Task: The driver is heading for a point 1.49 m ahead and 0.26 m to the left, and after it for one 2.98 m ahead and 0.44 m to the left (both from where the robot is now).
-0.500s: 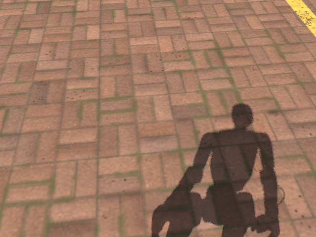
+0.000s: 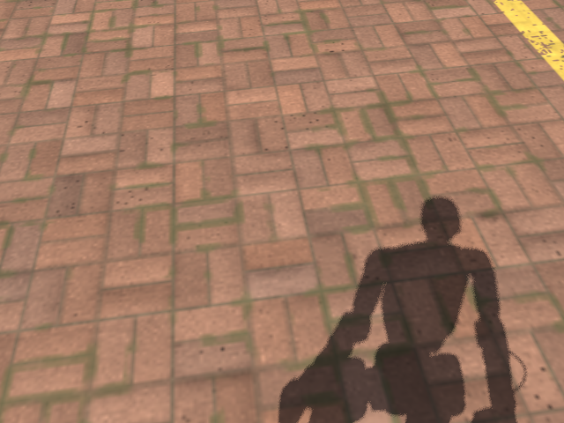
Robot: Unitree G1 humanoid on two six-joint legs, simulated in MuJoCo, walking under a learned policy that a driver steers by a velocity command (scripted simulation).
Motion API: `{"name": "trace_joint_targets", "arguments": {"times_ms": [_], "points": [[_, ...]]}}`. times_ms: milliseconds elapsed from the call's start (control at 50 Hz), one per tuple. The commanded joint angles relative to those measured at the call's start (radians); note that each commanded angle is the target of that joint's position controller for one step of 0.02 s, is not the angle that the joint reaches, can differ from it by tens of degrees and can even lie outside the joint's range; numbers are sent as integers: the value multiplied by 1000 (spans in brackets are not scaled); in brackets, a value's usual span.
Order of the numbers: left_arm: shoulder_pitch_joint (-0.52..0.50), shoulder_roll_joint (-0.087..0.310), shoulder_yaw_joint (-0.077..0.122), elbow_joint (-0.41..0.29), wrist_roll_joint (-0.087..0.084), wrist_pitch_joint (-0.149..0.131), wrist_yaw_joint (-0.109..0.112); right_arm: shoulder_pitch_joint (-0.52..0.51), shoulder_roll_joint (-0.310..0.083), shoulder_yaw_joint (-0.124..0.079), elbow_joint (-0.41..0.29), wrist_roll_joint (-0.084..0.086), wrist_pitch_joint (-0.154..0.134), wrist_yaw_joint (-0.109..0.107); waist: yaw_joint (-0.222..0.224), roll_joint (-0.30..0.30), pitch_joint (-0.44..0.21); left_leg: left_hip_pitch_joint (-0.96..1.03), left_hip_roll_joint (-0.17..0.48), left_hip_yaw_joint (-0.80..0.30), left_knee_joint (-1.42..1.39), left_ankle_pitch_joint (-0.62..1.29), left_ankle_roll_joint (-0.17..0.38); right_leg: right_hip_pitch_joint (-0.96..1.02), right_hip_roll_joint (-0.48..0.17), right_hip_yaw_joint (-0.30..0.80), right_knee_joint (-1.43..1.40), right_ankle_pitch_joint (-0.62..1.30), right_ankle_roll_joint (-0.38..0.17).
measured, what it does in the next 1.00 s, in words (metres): walks ahead, turning left: left foot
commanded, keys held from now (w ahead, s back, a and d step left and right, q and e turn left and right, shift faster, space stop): w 0.16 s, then w+q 0.48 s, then w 0.36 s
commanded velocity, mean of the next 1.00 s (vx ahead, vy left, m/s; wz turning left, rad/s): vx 0.45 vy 0.00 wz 0.26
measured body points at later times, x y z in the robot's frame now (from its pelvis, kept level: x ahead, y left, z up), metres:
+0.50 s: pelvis +0.23 +0.02 -0.03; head +0.27 +0.02 +0.42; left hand +0.10 +0.25 -0.16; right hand +0.48 -0.17 -0.12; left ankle +0.36 +0.11 -0.74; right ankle +0.00 -0.11 -0.72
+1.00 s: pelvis +0.53 +0.06 -0.01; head +0.55 +0.06 +0.44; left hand +0.67 +0.34 -0.09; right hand +0.60 -0.21 -0.14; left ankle +0.36 +0.11 -0.74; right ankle +0.69 -0.01 -0.73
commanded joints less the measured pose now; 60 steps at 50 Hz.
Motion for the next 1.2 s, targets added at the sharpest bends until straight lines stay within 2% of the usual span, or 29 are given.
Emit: {"name": "trace_joint_targets", "arguments": {"times_ms": [20, 40, 60, 80, 120, 160, 180, 280, 380, 440, 480, 500, 520, 540, 560, 600, 640, 700, 800, 900, 960, 1000, 1020, 1040, 1060, 1080, 1100, 1120, 1200], "points": [[172, 74, 31, 35, 6, -24, -6, -117, -139, -24, -88, 11, -15, 6, 110, 17, 133, -306, 108, -139, -114, -135, 107, 252, 17, 0, -197, 149, 4], [317, 138, 52, 58, 8, -24, -2, -146, -80, -6, -107, -3, -25, 14, 160, -175, 71, -422, 12, -6, 220, -25, 53, 395, -157, 266, -321, 50, -43], [418, 251, 72, 57, 9, -34, -14, -147, -28, 5, -145, -1, -46, 12, 169, -379, 45, -629, -80, 34, 502, -169, 31, 480, -369, 694, -479, -68, -182], [340, 186, 49, 41, 23, -51, -15, -156, -61, -2, -148, 13, -61, 15, 117, -231, 101, -707, -16, -67, 696, -170, 50, 415, -417, 764, -488, -125, -215], [187, 123, 26, -16, 18, -63, -25, -158, -78, -6, -143, 13, -79, 31, 55, -107, 148, -757, 67, -78, 743, 34, 81, 366, -332, 532, -491, -17, -148], [160, 84, 9, -31, 23, -49, -31, -193, -112, -24, -146, -6, -83, 39, 40, -95, 141, -701, 106, -47, 648, 147, 71, 337, -254, 341, -501, 243, -90], [184, 75, 6, -26, 28, -41, -26, -188, -95, -24, -141, -3, -76, 46, 40, -118, 126, -674, 106, -26, 622, 174, 59, 334, -227, 262, -498, 346, -74], [202, 134, 10, -41, 44, -29, 7, -390, -21, 7, -227, -4, -48, 59, 70, -97, 166, -615, 75, 26, 338, 337, 17, 223, -188, 74, -546, 484, -66], [234, 165, 22, -43, 26, -34, 12, -522, -38, 17, -300, 1, -48, 85, 79, -103, 189, -528, 37, 65, 134, 393, 66, 288, -237, -25, -550, 569, -57], [196, 201, 33, -67, 30, -21, 17, -480, -82, -5, -317, -4, -54, 102, 14, -144, 100, -397, -36, 124, 122, 301, 124, 401, -260, -82, -365, 1082, -25], [150, 229, 41, -99, 40, 1, 23, -225, -167, -53, -256, 2, -48, 103, -122, -177, -62, -81, -110, 146, 96, 275, 171, 363, -238, -114, -7, 1289, 9], [131, 231, 38, -130, 43, -4, 23, -80, -232, -84, -227, 1, -37, 90, -190, -123, -137, 207, -35, -10, 68, 261, 213, 131, -202, -110, 267, 1072, 42], [244, 72, -9, -174, 58, -33, -5, -19, -324, -99, -228, -15, -33, 80, -83, 165, -297, 592, 272, -600, 2, 76, 416, -314, 7, -54, 714, 126, 106], [168, 113, -2, -187, 19, -87, -22, 2, -263, -82, -222, -25, -31, 70, -122, 133, -393, 625, 332, -880, -205, -3, 443, -434, 56, 163, 884, -101, 80], [58, 177, 17, -237, -17, -112, -27, -59, -211, -70, -226, -26, -41, 66, -115, 108, -215, 509, 292, -724, -227, 41, 374, -536, -9, 186, 870, -35, 47], [-17, 203, 33, -259, 2, -116, -5, -227, -147, -48, -273, -25, -58, 75, -15, -83, -53, 155, 203, -474, -259, 260, 309, -435, -88, 159, 702, 86, 41], [24, 192, 46, -273, 22, -82, 3, -278, -134, -40, -296, -31, -60, 73, 51, -57, -19, -29, 149, -372, -298, 336, 298, -312, -129, 162, 601, 103, 61], [-20, 155, 43, -305, 43, -50, 9, -223, -156, -42, -278, -25, -65, 53, 53, -15, 23, -158, 120, -248, -336, 433, 296, -291, -142, 111, 428, 194, 108], [-233, 122, 28, -365, 38, -54, 4, -104, -178, -43, -243, -15, -58, 31, -40, 19, 40, -130, 62, -157, -320, 374, 215, -260, -89, 71, 12, 549, 111], [-368, 155, 30, -422, 21, -69, -25, -21, -188, -41, -210, -14, -49, 29, -91, 30, 62, 80, 156, -247, -250, 346, 210, -336, -64, 81, -123, 497, 77], [-343, 181, 37, -435, 20, -81, -39, -12, -206, -46, -204, -19, -32, 21, -57, 54, 46, 192, 200, -281, -173, 495, 185, -302, -41, 69, -170, 362, 33], [-138, 233, 65, -381, 22, -85, -35, -53, -196, -38, -221, -25, -26, 23, 54, 49, -83, 153, 127, -217, 40, 764, 147, 9, -15, 44, -207, 392, -25], [52, 294, 81, -352, 34, -84, -29, -75, -161, -21, -250, -39, -28, 25, 133, -20, -233, -16, 63, -162, 312, 612, 111, 303, -170, 210, -171, 427, -102], [162, 364, 104, -315, 38, -70, -33, 69, -71, 5, -247, -21, -50, 33, 98, -304, -363, -413, -99, -75, 671, 68, 33, 675, -383, 631, -227, 270, -262], [164, 264, 79, -310, 20, -63, -36, 43, -144, -4, -238, -6, -64, 36, 117, -275, -334, -566, -73, -154, 786, -205, 38, 680, -407, 777, -317, 134, -256], [81, 214, 63, -328, 16, -58, -33, -53, -202, -20, -261, 8, -71, 40, 112, -184, -166, -632, -16, -150, 819, -131, 44, 546, -371, 639, -336, 122, -204], [8, 199, 54, -346, 23, -52, -34, -117, -193, -17, -276, 2, -72, 38, 87, -87, -87, -607, 33, -109, 782, -46, 42, 405, -327, 517, -362, 202, -174], [-36, 183, 48, -350, 27, -49, -38, -151, -178, -20, -285, -15, -70, 37, 61, -51, -16, -588, 62, -89, 709, 5, 33, 290, -287, 442, -397, 291, -165], [-47, 192, 48, -333, 27, -57, -46, -113, -115, -15, -282, -26, -41, 33, 2, -104, 7, -488, 106, -55, 563, 90, 1, 135, -222, 277, -484, 468, -167]]}}
Velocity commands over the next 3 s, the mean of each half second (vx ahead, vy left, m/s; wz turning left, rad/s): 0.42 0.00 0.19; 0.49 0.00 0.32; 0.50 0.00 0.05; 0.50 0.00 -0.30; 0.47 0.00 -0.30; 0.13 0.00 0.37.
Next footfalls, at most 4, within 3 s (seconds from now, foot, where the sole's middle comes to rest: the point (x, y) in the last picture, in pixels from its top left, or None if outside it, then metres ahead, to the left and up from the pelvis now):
0.50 left None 0.40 0.12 -0.77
1.02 right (302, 352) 0.72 0.00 -0.77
1.54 left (186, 291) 0.92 0.32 -0.77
2.10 right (249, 204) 1.26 0.15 -0.77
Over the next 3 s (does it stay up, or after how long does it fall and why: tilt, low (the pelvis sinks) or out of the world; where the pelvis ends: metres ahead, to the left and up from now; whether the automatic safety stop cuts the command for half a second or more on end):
stays up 1.44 0.25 0.00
